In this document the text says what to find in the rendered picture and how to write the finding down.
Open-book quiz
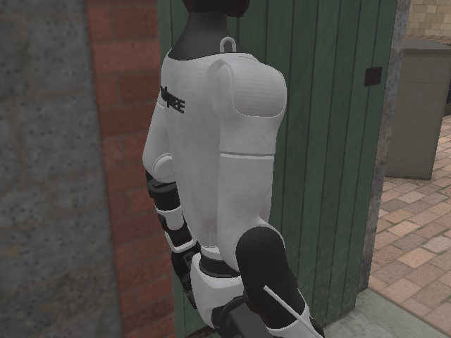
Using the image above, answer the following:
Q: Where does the right robot upper arm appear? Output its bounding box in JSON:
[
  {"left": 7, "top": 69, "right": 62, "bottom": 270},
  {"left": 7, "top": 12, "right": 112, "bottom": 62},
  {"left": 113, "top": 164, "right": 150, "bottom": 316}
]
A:
[{"left": 211, "top": 56, "right": 287, "bottom": 272}]

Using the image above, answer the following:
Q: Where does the left robot hand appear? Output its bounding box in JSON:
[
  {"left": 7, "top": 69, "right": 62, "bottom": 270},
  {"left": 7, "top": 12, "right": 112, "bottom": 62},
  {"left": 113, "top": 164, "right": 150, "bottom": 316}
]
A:
[{"left": 170, "top": 241, "right": 201, "bottom": 309}]

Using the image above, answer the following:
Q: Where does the robot left forearm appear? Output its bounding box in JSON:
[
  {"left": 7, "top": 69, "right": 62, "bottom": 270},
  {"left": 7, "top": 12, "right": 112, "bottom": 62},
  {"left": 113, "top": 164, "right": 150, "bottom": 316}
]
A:
[{"left": 146, "top": 170, "right": 197, "bottom": 253}]

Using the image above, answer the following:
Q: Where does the robot right forearm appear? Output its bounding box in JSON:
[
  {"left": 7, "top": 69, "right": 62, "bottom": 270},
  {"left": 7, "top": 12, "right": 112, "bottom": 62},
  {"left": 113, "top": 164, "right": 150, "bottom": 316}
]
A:
[{"left": 235, "top": 226, "right": 325, "bottom": 338}]

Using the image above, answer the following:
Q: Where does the left robot upper arm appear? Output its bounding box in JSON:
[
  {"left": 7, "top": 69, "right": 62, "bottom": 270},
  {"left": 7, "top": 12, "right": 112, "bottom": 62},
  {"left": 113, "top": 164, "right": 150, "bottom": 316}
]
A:
[{"left": 142, "top": 49, "right": 175, "bottom": 183}]

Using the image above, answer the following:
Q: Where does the robot head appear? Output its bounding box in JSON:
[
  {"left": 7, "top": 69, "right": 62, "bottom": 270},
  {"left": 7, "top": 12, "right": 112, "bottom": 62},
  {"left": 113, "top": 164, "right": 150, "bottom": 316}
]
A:
[{"left": 168, "top": 0, "right": 250, "bottom": 61}]

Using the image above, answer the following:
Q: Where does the robot right thigh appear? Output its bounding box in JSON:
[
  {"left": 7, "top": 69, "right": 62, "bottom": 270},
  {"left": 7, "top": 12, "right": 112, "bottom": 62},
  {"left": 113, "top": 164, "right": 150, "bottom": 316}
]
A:
[{"left": 226, "top": 302, "right": 273, "bottom": 338}]

